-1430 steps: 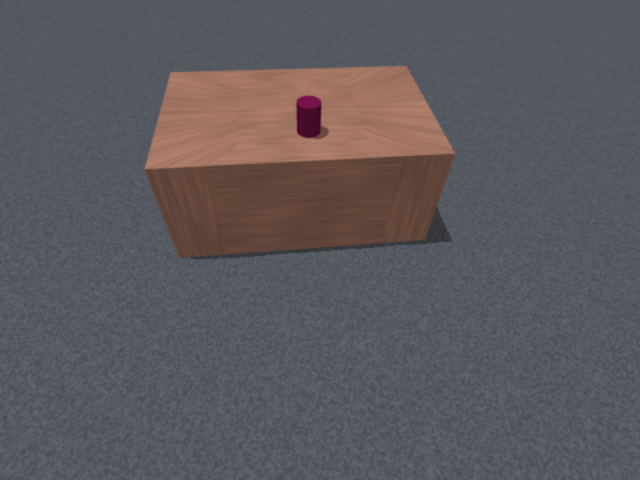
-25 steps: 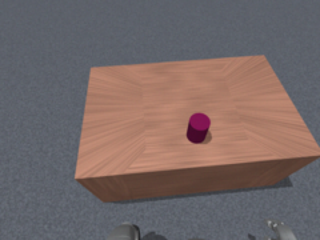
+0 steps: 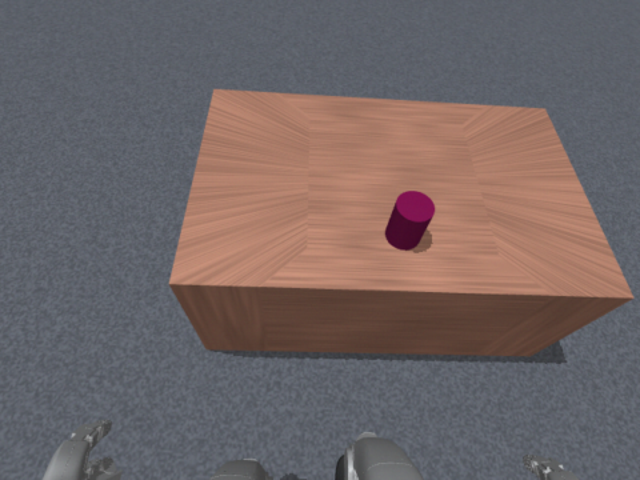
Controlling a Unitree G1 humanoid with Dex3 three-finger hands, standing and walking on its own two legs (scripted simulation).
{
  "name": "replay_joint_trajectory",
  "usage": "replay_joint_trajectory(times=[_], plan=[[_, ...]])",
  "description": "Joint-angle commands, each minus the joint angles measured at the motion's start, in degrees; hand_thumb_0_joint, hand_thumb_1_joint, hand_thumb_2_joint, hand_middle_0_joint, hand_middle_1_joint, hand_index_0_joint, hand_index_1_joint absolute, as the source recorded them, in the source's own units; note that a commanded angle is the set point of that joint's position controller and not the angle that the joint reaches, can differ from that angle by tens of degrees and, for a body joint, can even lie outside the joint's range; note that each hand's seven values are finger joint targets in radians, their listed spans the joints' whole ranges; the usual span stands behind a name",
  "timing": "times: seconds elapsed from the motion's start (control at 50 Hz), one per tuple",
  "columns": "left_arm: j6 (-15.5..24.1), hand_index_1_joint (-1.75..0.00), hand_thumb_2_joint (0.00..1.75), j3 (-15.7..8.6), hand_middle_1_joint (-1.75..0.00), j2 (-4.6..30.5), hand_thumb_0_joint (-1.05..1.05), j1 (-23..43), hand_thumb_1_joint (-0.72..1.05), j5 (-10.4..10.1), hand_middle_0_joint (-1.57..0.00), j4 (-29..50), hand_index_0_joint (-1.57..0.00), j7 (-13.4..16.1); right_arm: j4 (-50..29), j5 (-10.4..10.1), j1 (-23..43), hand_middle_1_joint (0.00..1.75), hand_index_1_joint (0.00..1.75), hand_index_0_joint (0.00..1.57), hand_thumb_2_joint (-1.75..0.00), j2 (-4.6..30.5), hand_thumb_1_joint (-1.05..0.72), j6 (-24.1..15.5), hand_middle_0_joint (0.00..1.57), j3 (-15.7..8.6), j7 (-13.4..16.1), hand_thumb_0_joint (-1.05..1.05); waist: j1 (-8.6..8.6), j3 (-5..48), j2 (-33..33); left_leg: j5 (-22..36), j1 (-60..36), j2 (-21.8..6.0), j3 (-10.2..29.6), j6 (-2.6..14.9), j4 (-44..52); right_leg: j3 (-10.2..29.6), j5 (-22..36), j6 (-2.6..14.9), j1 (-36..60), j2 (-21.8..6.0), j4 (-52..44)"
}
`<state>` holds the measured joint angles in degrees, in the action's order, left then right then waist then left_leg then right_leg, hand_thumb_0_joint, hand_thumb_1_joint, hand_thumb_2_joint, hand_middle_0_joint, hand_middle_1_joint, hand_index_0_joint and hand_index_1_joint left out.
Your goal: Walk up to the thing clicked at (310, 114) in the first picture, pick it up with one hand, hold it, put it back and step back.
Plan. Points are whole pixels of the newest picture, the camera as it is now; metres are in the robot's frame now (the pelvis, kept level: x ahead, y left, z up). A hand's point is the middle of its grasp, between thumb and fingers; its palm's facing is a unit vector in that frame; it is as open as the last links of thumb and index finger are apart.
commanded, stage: step back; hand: right
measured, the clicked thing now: (408, 221) +0.63 -0.22 -0.24
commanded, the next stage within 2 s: none
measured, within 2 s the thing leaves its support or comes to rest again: neither
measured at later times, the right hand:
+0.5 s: hand out of the picture -0.05 -0.27 -0.15, palm faces +0.07 +0.94 -0.33, open 7.4 cm
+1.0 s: hand out of the picture -0.18 -0.24 -0.12, palm faces +0.03 +0.90 -0.43, open 7.4 cm
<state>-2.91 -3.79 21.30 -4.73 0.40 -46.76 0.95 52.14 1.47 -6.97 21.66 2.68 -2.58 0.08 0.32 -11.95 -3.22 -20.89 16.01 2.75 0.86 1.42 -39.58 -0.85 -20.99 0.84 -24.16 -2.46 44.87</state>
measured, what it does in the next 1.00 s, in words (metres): walks backwards: right foot, then left foot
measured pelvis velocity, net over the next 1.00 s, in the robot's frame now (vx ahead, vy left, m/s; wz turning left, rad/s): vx -0.29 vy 0.04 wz -0.10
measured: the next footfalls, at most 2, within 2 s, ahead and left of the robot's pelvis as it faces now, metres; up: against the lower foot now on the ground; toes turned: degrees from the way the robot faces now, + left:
right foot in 0.34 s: -0.10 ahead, -0.13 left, +0.00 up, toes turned -3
left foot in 0.70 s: -0.17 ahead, +0.15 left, +0.00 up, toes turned -5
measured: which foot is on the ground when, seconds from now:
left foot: down 0.00-0.38, up 0.40-0.68, down 0.70-1.00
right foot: up 0.00-0.32, down 0.34-0.72, up 0.74-1.00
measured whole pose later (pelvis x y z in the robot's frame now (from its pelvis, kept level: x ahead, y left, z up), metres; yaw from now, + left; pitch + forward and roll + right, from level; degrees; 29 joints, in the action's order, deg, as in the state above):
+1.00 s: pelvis -0.29 +0.04 +0.01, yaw -5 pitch -1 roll -1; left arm -2.7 -4.3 22.6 -8.0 0.7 -48.4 1.0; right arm 47.8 1.7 -5.1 21.2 2.3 -2.4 0.6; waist 0.9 -10.0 -1.5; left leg -12.0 21.1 -1.1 -0.2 1.4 -34.2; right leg 5.9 -29.9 -1.9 -19.1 3.4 55.4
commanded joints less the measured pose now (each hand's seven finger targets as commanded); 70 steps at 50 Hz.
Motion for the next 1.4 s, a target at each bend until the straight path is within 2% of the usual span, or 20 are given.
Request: replay_joint_trajectory(times=[0.0, 0.06, 0.28, 0.32, 0.36, 0.38, 0.46, 0.56, 0.64, 0.68, 0.72, 0.74, 0.8, 1.02, 1.06, 1.08, 1.1, 1.12, 1.2, 1.38], plan=[[0.9, -0.30, 0.90, -4.0, -0.30, 12.4, 0.00, 1.4, 0.90, 0.6, -0.20, 4.4, -0.20, 1.5, -4.7, 0.8, -0.4, 0.30, 0.30, 0.20, -0.90, 17.8, -0.90, -1.2, 0.20, -4.4, 0.8, 0.00, -2.43, 10.9, 14.8, 24.4, 3.4, -23.9, 23.8, 16.92, 20.6, 9.2, -16.0, -0.04, -1.3, 7.5, 26.7], [0.7, -0.30, 0.90, -4.1, -0.30, 11.3, 0.00, -5.1, 0.90, -0.3, -0.20, 1.5, -0.20, 1.1, -6.5, 0.9, 4.5, 0.30, 0.30, 0.20, -0.90, 13.3, -0.90, -1.3, 0.20, -3.0, 1.2, 0.00, 1.52, 8.9, 10.7, 27.0, 0.1, -15.9, 12.4, 10.75, 17.9, 10.5, -8.5, 0.14, -5.0, 9.4, 30.6], [3.0, -0.30, 0.90, -3.3, -0.30, 10.5, 0.00, -12.8, 0.90, 0.7, -0.20, -1.5, -0.20, 0.7, -7.8, -0.2, 2.1, 0.30, 0.30, 0.20, -0.90, 15.2, -0.90, 0.2, 0.20, -4.2, 0.8, 0.00, -0.07, 18.9, 13.1, 22.2, -9.0, -16.1, 9.0, 10.13, 8.6, 0.4, 3.2, -1.95, 11.8, 3.9, -17.1], [3.4, -0.30, 0.90, -4.2, -0.30, 13.4, 0.00, -13.4, 0.90, 1.9, -0.20, -2.2, -0.20, 0.6, -7.5, -1.3, 2.7, 0.30, 0.30, 0.20, -0.90, 13.0, -0.90, 0.6, 0.20, -3.6, 0.4, 0.00, 0.93, 17.5, 6.5, 11.1, 2.5, -12.5, 7.2, 4.78, 4.8, 6.9, 8.5, 0.94, 18.0, 0.8, -21.3], [3.0, -0.30, 0.90, -6.4, -0.30, 23.7, 0.00, -7.4, 0.90, 2.4, -0.20, 1.7, -0.20, 0.3, -9.1, -1.1, 6.0, 0.30, 0.30, 0.20, -0.90, 11.3, -0.90, 0.9, 0.20, -3.6, 0.9, 0.00, 4.05, 10.0, -15.9, -13.6, 11.1, 1.5, 4.4, -1.79, -19.1, 35.0, 2.2, 15.51, 1.2, -21.2, -31.1], [3.3, -0.30, 0.90, -6.3, -0.30, 22.9, 0.00, -2.3, 0.90, 2.2, -0.20, 3.6, -0.20, 0.8, -8.1, -1.1, 4.5, 0.30, 0.30, 0.20, -0.90, 13.4, -0.90, 1.2, 0.20, -4.5, 1.3, 0.00, 2.10, 5.9, -13.8, -13.2, 8.8, -1.1, 11.2, -2.18, -28.0, 36.8, 2.6, 16.95, -6.3, -23.4, -31.8], [3.1, -0.30, 0.90, -4.7, -0.30, 13.8, 0.00, 1.3, 0.90, 1.8, -0.20, 4.6, -0.20, 0.9, -4.5, -1.7, -2.5, 0.30, 0.30, 0.20, -0.90, 11.2, -0.90, 0.0, 0.20, -3.4, 1.1, 0.00, -2.03, 10.4, -4.3, -4.3, 11.2, 5.2, 9.7, -2.11, -29.1, 10.3, 21.8, 6.96, 6.6, -7.6, -20.9], [2.3, -0.30, 0.90, -4.9, -0.30, 13.5, 0.00, -7.0, 0.90, 2.1, -0.20, 4.2, -0.20, 1.9, -6.2, -0.8, -0.4, 0.30, 0.30, 0.20, -0.90, 10.2, -0.90, -1.1, 0.20, -2.5, 1.9, 0.00, 3.70, 14.8, -7.9, -10.0, 16.6, 0.5, 6.4, -3.77, -13.6, 13.4, 35.1, 10.94, 26.4, -11.8, -14.5], [1.2, -0.30, 0.90, -4.5, -0.30, 14.9, 0.00, -1.7, 0.90, 0.9, -0.20, 6.1, -0.20, 1.9, -3.9, 0.0, -7.9, 0.30, 0.30, 0.20, -0.90, 11.0, -0.90, -1.6, 0.20, -3.4, 1.6, 0.00, -0.24, 17.7, -10.0, 0.0, 2.2, -2.7, 1.8, -1.22, 10.2, 11.8, 37.0, 8.46, 20.3, -11.9, -7.5], [0.4, -0.30, 0.90, -3.1, -0.30, 12.3, 0.00, -2.4, 0.90, 0.2, -0.20, 6.9, -0.20, 1.2, -3.1, 0.8, -8.3, 0.30, 0.30, 0.20, -0.90, 13.5, -0.90, -1.9, 0.20, -4.6, 1.5, 0.00, -0.33, 18.1, -0.1, 19.4, -6.3, -5.8, 7.2, 0.06, 17.4, 8.0, 22.5, 3.59, 10.3, -5.3, -0.2], [0.1, -0.30, 0.90, -3.7, -0.30, 12.1, 0.00, 1.2, 0.90, 0.1, -0.20, 7.0, -0.20, 2.1, -5.4, 1.2, -4.6, 0.30, 0.30, 0.20, -0.90, 22.7, -0.90, -1.5, 0.20, -5.7, 0.5, 0.00, -2.77, 16.0, 18.4, 29.2, -1.1, -24.2, 29.9, 14.10, 20.3, 6.9, -18.5, -0.12, -0.9, 7.6, 18.6], [0.1, -0.30, 0.90, -4.1, -0.30, 13.5, 0.00, 2.0, 0.90, 0.6, -0.20, 6.1, -0.20, 2.4, -5.7, 1.0, -2.6, 0.30, 0.30, 0.20, -0.90, 22.2, -0.90, -1.7, 0.20, -5.9, 0.8, 0.00, -2.97, 12.6, 18.1, 24.6, 4.9, -27.0, 33.6, 17.22, 22.3, 11.4, -18.7, -0.15, 0.6, 6.6, 25.2], [0.3, -0.30, 0.90, -3.8, -0.30, 12.4, 0.00, -4.7, 0.90, -0.6, -0.20, 2.5, -0.20, 1.5, -7.1, 1.2, 4.0, 0.30, 0.30, 0.20, -0.90, 13.8, -0.90, -1.8, 0.20, -3.4, 1.4, 0.00, 2.46, 11.4, 11.8, 31.4, -1.6, -15.6, 12.2, 10.54, 15.4, 11.7, -8.9, 0.16, -4.4, 7.9, 30.2], [2.3, -0.30, 0.90, -2.8, -0.30, 10.4, 0.00, -9.0, 0.90, 1.1, -0.20, -0.2, -0.20, 0.5, -7.7, -0.1, 0.6, 0.30, 0.30, 0.20, -0.90, 15.6, -0.90, 0.1, 0.20, -4.0, 1.0, 0.00, -0.08, 20.1, 14.1, 28.2, -11.5, -16.3, 10.9, 10.17, 8.0, 1.4, 0.5, -1.39, 9.4, 3.9, -15.2], [2.5, -0.30, 0.90, -3.5, -0.30, 12.6, 0.00, -11.7, 0.90, 1.8, -0.20, -2.0, -0.20, 0.5, -8.0, -0.9, 2.8, 0.30, 0.30, 0.20, -0.90, 14.3, -0.90, 0.4, 0.20, -3.4, 0.7, 0.00, 1.82, 20.6, 11.1, 19.8, -2.7, -13.7, 9.4, 5.75, 5.7, 4.4, 9.2, 1.19, 17.6, 1.9, -22.0], [2.6, -0.30, 0.90, -4.6, -0.30, 16.1, 0.00, -11.8, 0.90, 2.5, -0.20, -1.6, -0.20, 0.3, -8.8, -1.1, 3.0, 0.30, 0.30, 0.20, -0.90, 12.0, -0.90, 0.2, 0.20, -2.7, 0.6, 0.00, 1.95, 18.2, 1.2, 8.5, 8.7, -7.2, 7.6, 2.27, -0.8, 17.7, 7.6, 4.14, 19.1, -5.8, -22.4], [1.9, -0.30, 0.90, -5.9, -0.30, 21.7, 0.00, -7.8, 0.90, 2.2, -0.20, -0.1, -0.20, 0.0, -9.6, -1.2, 6.0, 0.30, 0.30, 0.20, -0.90, 10.4, -0.90, 0.1, 0.20, -2.8, 1.5, 0.00, 4.41, 13.2, -12.1, -11.6, 11.9, 2.2, 3.0, -1.04, -13.2, 29.2, 7.5, 13.13, 7.1, -17.7, -27.6], [2.1, -0.30, 0.90, -5.9, -0.30, 23.3, 0.00, -2.9, 0.90, 2.5, -0.20, 2.1, -0.20, 0.2, -8.8, -1.0, 4.5, 0.30, 0.30, 0.20, -0.90, 12.6, -0.90, 0.6, 0.20, -3.9, 2.1, 0.00, 3.45, 8.2, -13.9, -15.0, 8.7, -0.1, 8.3, -2.19, -24.5, 35.1, 5.1, 17.21, -4.9, -23.1, -30.8], [2.2, -0.30, 0.90, -4.1, -0.30, 13.5, 0.00, 2.7, 0.90, 2.1, -0.20, 3.7, -0.20, 0.6, -5.0, -1.5, -1.8, 0.30, 0.30, 0.20, -0.90, 11.0, -0.90, -0.1, 0.20, -2.7, 1.6, 0.00, -1.35, 8.6, -3.7, -5.6, 9.9, 4.5, 8.3, -1.81, -28.6, 10.4, 23.4, 8.77, 3.2, -9.0, -21.0], [0.7, -0.30, 0.90, -4.4, -0.30, 14.3, 0.00, -4.8, 0.90, 2.0, -0.20, 4.0, -0.20, 0.5, -3.4, 0.3, -6.3, 0.30, 0.30, 0.20, -0.90, 9.5, -0.90, -2.8, 0.20, -2.6, 1.9, 0.00, 1.96, 17.9, -9.4, -0.8, 1.4, -0.8, -1.1, -1.95, 13.1, 12.1, 20.9, 8.83, 21.1, -10.8, -11.3]])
